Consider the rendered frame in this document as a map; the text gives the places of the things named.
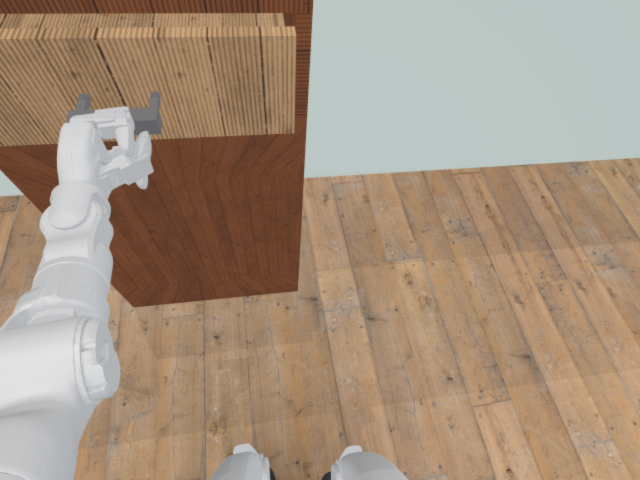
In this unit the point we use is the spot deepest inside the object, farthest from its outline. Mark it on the left robot upper arm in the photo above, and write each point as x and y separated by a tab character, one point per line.
52	376

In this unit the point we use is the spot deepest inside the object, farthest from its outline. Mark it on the right robot thigh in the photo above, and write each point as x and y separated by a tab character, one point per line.
365	466

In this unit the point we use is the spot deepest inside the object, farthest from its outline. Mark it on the left robot thigh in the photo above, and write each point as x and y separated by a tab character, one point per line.
243	466

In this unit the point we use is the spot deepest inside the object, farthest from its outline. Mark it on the left robot hand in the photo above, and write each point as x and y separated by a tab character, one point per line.
81	152

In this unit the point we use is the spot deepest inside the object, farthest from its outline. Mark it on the handle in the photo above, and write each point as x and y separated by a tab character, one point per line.
145	119

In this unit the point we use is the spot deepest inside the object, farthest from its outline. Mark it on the drawer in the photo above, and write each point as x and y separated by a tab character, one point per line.
218	74

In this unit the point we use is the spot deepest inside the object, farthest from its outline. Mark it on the robot left forearm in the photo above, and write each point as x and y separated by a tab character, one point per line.
74	275

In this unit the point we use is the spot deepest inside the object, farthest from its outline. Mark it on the cabinet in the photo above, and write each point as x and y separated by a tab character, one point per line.
221	216

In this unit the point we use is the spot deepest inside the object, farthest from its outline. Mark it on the robot thigh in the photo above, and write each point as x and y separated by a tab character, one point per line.
365	466
243	466

